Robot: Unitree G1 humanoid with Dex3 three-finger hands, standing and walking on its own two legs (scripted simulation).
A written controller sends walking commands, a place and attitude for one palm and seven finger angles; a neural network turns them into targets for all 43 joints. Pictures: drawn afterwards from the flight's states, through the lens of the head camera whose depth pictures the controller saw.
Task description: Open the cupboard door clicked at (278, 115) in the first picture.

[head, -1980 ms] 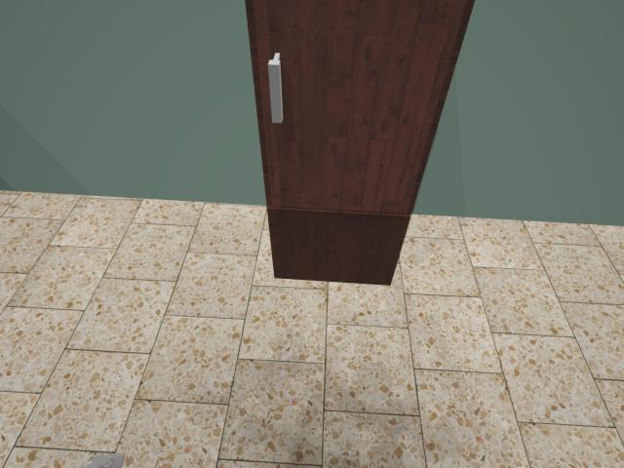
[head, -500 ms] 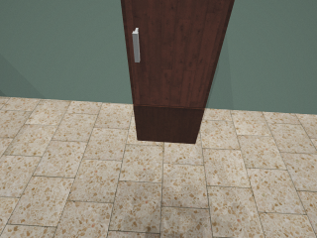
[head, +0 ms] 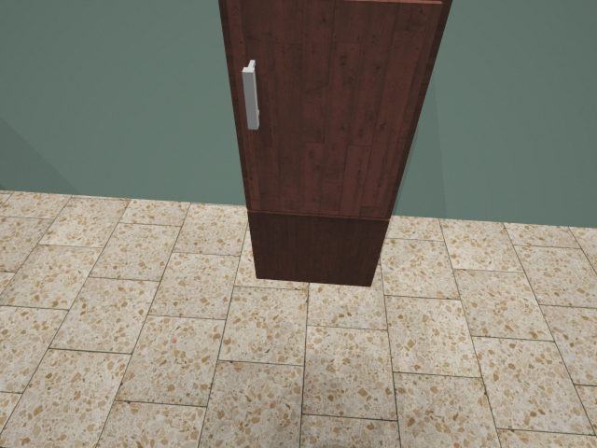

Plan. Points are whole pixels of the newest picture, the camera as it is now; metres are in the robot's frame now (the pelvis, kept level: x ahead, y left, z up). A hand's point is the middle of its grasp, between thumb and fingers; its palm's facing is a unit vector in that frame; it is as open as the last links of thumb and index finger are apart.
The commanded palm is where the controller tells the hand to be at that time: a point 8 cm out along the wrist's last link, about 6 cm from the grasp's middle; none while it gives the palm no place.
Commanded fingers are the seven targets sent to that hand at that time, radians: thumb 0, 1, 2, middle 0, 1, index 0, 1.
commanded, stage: take the last steps up to it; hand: left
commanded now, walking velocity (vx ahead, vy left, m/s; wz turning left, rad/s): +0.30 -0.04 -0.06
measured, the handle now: (252, 95) +0.81 +0.16 +0.07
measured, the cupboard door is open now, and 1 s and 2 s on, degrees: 0 0 0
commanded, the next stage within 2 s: come to a stop and stand still in 0.52 s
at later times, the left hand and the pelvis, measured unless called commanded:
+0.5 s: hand (174, 419) +0.19 +0.21 -0.16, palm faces +0.00 -0.98 -0.19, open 7.3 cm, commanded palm none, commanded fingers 0.00 0.90 0.90 -0.20 -0.30 -0.20 -0.30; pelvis +0.15 +0.04 +0.01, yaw -4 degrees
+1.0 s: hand (203, 356) +0.30 +0.20 -0.17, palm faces +0.00 -0.98 -0.19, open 7.3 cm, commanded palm none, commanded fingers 0.00 0.90 0.90 -0.20 -0.30 -0.20 -0.30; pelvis +0.25 +0.02 +0.01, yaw -4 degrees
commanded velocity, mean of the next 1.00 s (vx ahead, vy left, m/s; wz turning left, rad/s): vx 0.05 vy -0.02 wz -0.02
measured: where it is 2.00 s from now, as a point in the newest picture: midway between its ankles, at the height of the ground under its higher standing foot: outside the picture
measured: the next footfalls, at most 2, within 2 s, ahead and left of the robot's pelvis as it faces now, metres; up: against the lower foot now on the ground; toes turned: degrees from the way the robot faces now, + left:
left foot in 0.24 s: +0.20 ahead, +0.14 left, +0.00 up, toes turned +6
right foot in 0.62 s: +0.30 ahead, -0.10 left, +0.00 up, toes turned -11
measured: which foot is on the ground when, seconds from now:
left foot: up 0.00-0.22, down 0.24-0.62, up 0.64-0.90, down 0.92-1.00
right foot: down 0.00-0.24, up 0.26-0.60, down 0.62-0.94, up 0.96-1.00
